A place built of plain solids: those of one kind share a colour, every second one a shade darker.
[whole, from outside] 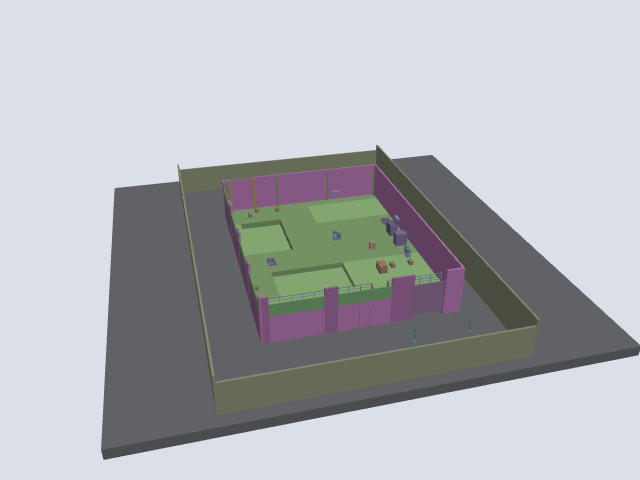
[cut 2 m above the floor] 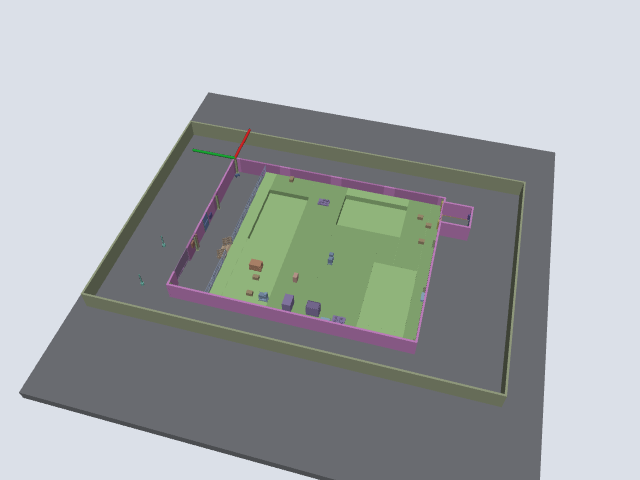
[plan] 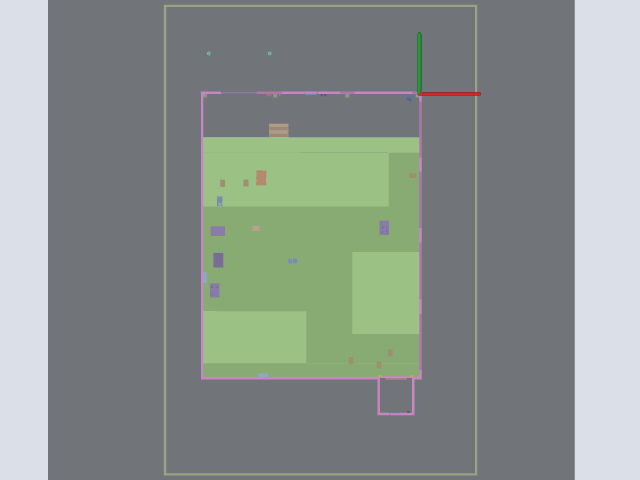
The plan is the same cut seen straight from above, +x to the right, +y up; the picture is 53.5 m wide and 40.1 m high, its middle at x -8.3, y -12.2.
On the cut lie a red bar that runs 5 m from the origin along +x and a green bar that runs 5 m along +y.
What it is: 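A works' hall with a walk round sunk beds; one tall room; a strip of floor behind the doors, a deck 0.81 m over it that fills the rest, and 3 sunk grounds in the deck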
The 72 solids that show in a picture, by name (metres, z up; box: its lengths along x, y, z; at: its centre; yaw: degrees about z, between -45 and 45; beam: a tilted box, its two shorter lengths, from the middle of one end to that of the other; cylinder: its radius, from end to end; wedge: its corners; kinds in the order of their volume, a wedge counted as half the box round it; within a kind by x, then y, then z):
{
 "raised_floor_bank_1": {"box": [1.15, 2.45, 0.86], "at": [-17.48, -21.27, 0.38]},
 "raised_floor_bank_2": {"box": [1.15, 1.9, 0.86], "at": [-17.48, -19.1, 0.38]},
 "raised_floor_bank_3": {"box": [8.2, 4.5, 0.86], "at": [-13.95, -7.15, 0.38]},
 "raised_floor_bank_4": {"box": [7.45, 4.35, 0.86], "at": [-13.18, -20.32, 0.38]},
 "raised_floor_bank_5": {"box": [12.45, 4.95, 0.86], "at": [-11.82, -15.68, 0.38]},
 "raised_floor_bank_6": {"box": [18.05, 1.15, 0.86], "at": [-9.03, -23.07, 0.38]},
 "raised_floor_bank_7": {"box": [18.05, 3.8, 0.86], "at": [-9.03, -11.3, 0.38]},
 "raised_floor_bank_8": {"box": [18.05, 1.3, 0.86], "at": [-9.03, -4.25, 0.38]},
 "raised_floor_bank_9": {"box": [3.85, 1.9, 0.86], "at": [-7.53, -19.1, 0.38]},
 "raised_floor_bank_10": {"box": [7.3, 4.5, 0.31], "at": [-6.2, -7.15, 0.1]},
 "raised_floor_bank_11": {"box": [9.45, 2.45, 0.86], "at": [-4.72, -21.27, 0.38]},
 "raised_floor_bank_12": {"box": [4.5, 6.85, 0.21], "at": [-3.35, -16.62, 0.06]},
 "raised_floor_bank_13": {"box": [2.55, 4.5, 0.86], "at": [-1.27, -7.15, 0.38]},
 "raised_floor_bank_14": {"box": [1.1, 1.9, 0.86], "at": [-0.55, -19.1, 0.38]},
 "raised_floor_bank_15": {"box": [1.1, 4.95, 0.86], "at": [-0.55, -15.68, 0.38]},
 "yard_bound_1": {"box": [0.2, 39.34, 3.86], "at": [-21.25, -12.21, 1.88]},
 "yard_bound_2": {"box": [26.19, 0.2, 3.16], "at": [-8.25, -31.78, 1.53]},
 "yard_bound_3": {"box": [26.19, 0.2, 3.16], "at": [-8.25, 7.36, 1.53]},
 "yard_bound_4": {"box": [0.2, 39.34, 3.86], "at": [4.74, -12.21, 1.88]},
 "wall_1": {"box": [0.2, 24.05, 4.75], "at": [-18.15, -11.82, 2.33]},
 "wall_2": {"box": [1.71, 0.2, 4.75], "at": [-17.4, 0.1, 2.33]},
 "wall_3": {"box": [2.11, 0.2, 4.75], "at": [-12.5, 0.1, 2.33]},
 "wall_4": {"box": [14.95, 0.2, 4.75], "at": [-10.78, -23.75, 2.33]},
 "wall_5": {"box": [4.86, 0.2, 2.8], "at": [-9.03, 0.1, 1.35]},
 "wall_6": {"box": [1.21, 0.2, 4.75], "at": [-6.0, 0.1, 2.33]},
 "wall_7": {"box": [0.2, 3.2, 2.55], "at": [-3.4, -25.25, 1.23]},
 "wall_8": {"box": [4.81, 0.2, 2.8], "at": [-3.0, 0.1, 1.35]},
 "wall_9": {"box": [3.1, 0.2, 2.55], "at": [-1.95, -26.75, 1.23]},
 "wall_10": {"box": [2.82, 0.06, 4.75], "at": [-1.95, -23.62, 2.33]},
 "wall_11": {"box": [0.2, 3.2, 2.55], "at": [-0.5, -25.25, 1.23]},
 "wall_12": {"box": [0.81, 0.2, 4.75], "at": [-0.2, 0.1, 2.33]},
 "wall_13": {"box": [0.2, 0.81, 4.75], "at": [0.1, -23.45, 2.33]},
 "wall_14": {"box": [0.2, 4.71, 2.8], "at": [0.1, -20.7, 1.35]},
 "wall_15": {"box": [0.2, 1.21, 4.75], "at": [0.1, -17.75, 2.33]},
 "wall_16": {"box": [0.2, 4.76, 2.8], "at": [0.1, -14.78, 1.35]},
 "wall_17": {"box": [0.2, 1.21, 4.75], "at": [0.1, -11.8, 2.33]},
 "wall_18": {"box": [0.2, 4.71, 2.8], "at": [0.1, -8.85, 1.35]},
 "wall_19": {"box": [0.2, 1.21, 4.75], "at": [0.1, -5.9, 2.33]},
 "wall_20": {"box": [0.2, 4.71, 2.8], "at": [0.1, -2.95, 1.35]},
 "wall_21": {"box": [0.2, 0.81, 4.75], "at": [0.1, -0.2, 2.33]},
 "pallet_load_1": {"box": [0.018, 1.2, 1.13], "at": [-17.2, -13.89, 1.47]},
 "pallet_load_2": {"box": [0.8, 1.2, 0.2], "at": [-17.09, -16.4, 0.86]},
 "pallet_load_3": {"box": [1.22, 0.82, 1.39], "at": [-16.84, -11.45, 1.46]},
 "pallet_load_4": {"box": [1.13, 0.71, 1.33], "at": [-16.82, -11.45, 1.43]},
 "pallet_load_5": {"box": [0.71, 1.14, 1.22], "at": [-16.8, -13.88, 1.37]},
 "pallet_load_6": {"box": [0.83, 0.02, 1.13], "at": [-16.8, -13.28, 1.47]},
 "pallet_load_7": {"box": [0.8, 1.2, 0.2], "at": [-2.93, -11.17, 0.86]},
 "window_pane_1": {"box": [4.85, 0.1, 1.21], "at": [-9.03, 0.15, 3.34]},
 "window_pane_2": {"box": [4.8, 0.1, 1.21], "at": [-3.0, 0.15, 3.34]},
 "window_pane_3": {"box": [0.1, 4.7, 1.21], "at": [0.15, -20.7, 3.34]},
 "window_pane_4": {"box": [0.1, 4.75, 1.21], "at": [0.15, -14.78, 3.34]},
 "window_pane_5": {"box": [0.1, 4.7, 1.21], "at": [0.15, -8.85, 3.34]},
 "window_pane_6": {"box": [0.1, 4.7, 1.21], "at": [0.15, -2.95, 3.34]},
 "door_landing_1": {"box": [1.62, 0.3, 0.7], "at": [-11.75, -3.47, 0.3]},
 "door_landing_2": {"box": [1.62, 0.3, 0.54], "at": [-11.75, -3.19, 0.22]},
 "door_landing_3": {"box": [1.62, 0.3, 0.37], "at": [-11.75, -2.91, 0.14]},
 "door_landing_4": {"box": [1.62, 0.3, 0.21], "at": [-11.75, -2.63, 0.06]},
 "pallet_stack_1": {"box": [0.77, 1.14, 0.86], "at": [-13.22, -7.02, 1.19]},
 "roller_shutter_1": {"box": [2.86, 0.06, 3.2], "at": [-15.05, 0.12, 2.0]},
 "pier_1": {"box": [0.34, 0.17, 4.75], "at": [-3.3, -23.57, 2.33]},
 "pier_2": {"box": [0.34, 0.17, 4.75], "at": [-0.6, -23.57, 2.33]},
 "tote_stack_1": {"box": [0.6, 0.4, 0.81], "at": [-13.65, -11.23, 1.22]},
 "signing_shelf_1": {"box": [0.3, 0.9, 0.26], "at": [-17.9, -15.34, 1.76]},
 "signing_shelf_2": {"box": [0.9, 0.3, 0.26], "at": [-13.06, -23.5, 1.76]},
 "deck_rail_1": {"box": [5.55, 0.05, 0.05], "at": [-15.28, -3.63, 1.83]},
 "deck_rail_2": {"box": [11.0, 0.05, 0.05], "at": [-5.5, -3.63, 1.2]},
 "deck_rail_3": {"box": [11.0, 0.05, 0.05], "at": [-5.5, -3.63, 1.51]},
 "deck_rail_4": {"box": [11.0, 0.05, 0.05], "at": [-5.5, -3.63, 1.83]},
 "door_leaf_1": {"box": [1.0, 0.044, 2.15], "at": [-9.05, 0.0, 1.02]},
 "steel_column_1": {"box": [0.22, 0.014, 4.55], "at": [-17.91, -23.43, 2.23]},
 "steel_column_2": {"box": [0.22, 0.014, 4.55], "at": [-12.03, -23.43, 2.23]},
 "steel_column_3": {"box": [0.22, 0.014, 4.55], "at": [-6.02, -23.43, 2.23]}
}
